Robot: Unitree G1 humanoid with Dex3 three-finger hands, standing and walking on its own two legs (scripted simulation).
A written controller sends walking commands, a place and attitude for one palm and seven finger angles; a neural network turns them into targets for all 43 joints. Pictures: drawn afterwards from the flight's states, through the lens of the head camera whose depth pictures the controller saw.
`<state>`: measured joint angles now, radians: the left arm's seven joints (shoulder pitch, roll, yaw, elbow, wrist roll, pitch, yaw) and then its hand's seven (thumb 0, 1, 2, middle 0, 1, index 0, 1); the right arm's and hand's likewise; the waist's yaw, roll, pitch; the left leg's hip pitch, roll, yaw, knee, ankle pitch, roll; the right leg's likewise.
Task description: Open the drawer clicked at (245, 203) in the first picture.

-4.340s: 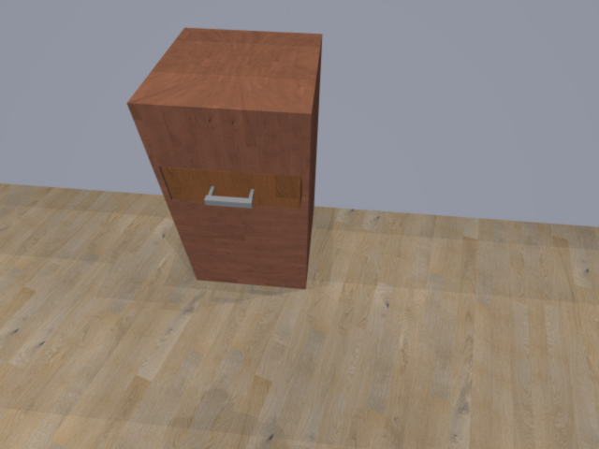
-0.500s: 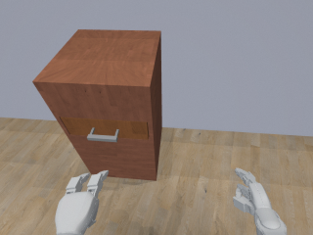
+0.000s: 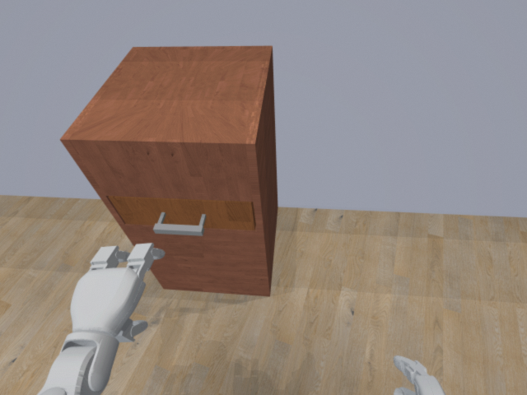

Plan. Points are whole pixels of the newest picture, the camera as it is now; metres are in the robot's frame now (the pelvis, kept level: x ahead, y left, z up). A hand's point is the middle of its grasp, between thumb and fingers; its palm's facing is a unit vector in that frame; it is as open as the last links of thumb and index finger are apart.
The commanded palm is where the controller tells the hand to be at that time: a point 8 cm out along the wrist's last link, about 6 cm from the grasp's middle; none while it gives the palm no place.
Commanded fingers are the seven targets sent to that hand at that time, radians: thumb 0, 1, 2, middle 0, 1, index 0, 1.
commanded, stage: raise the hand with hooked fingers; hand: left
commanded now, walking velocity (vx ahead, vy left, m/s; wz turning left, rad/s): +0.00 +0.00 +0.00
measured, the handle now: (180, 223) +0.55 +0.29 -0.22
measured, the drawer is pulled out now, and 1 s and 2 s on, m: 0.00 0.00 0.00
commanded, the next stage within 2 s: move the hooked fingers above the handle in 1.00 s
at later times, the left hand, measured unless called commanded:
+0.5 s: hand (94, 249) +0.29 +0.28 +0.08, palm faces +0.05 -0.08 -1.00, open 13.7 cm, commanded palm +0.27 +0.28 +0.14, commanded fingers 0.00 -0.50 0.30 -0.30 -1.20 -0.30 -1.20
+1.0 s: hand (95, 242) +0.30 +0.27 +0.09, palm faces +0.03 -0.09 -1.00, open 13.8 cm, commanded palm +0.28 +0.28 +0.15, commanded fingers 0.00 -0.50 0.30 -0.30 -1.20 -0.30 -1.20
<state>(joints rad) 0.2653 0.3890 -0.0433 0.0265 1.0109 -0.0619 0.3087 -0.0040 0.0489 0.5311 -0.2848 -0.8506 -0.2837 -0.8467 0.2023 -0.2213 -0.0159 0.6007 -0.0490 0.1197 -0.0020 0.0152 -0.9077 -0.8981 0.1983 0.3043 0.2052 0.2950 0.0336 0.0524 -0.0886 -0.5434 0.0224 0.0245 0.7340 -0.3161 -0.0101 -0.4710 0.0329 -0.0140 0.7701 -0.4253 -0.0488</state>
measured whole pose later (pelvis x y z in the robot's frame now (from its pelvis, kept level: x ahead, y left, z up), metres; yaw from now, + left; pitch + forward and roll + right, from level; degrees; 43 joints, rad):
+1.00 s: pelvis +0.00 +0.03 +0.02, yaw +1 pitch +3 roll +0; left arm -0.04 0.50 -0.03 0.08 0.93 -0.07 0.11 -0.01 -0.49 0.30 -0.32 -1.20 -0.32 -1.20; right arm 0.18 -0.26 -0.04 0.61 0.01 0.15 -0.01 0.01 -0.91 -0.90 0.19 0.30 0.20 0.29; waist 0.05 0.06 -0.02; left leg -0.38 -0.01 0.02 0.55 -0.24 0.03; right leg -0.28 0.00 -0.02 0.54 -0.32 -0.01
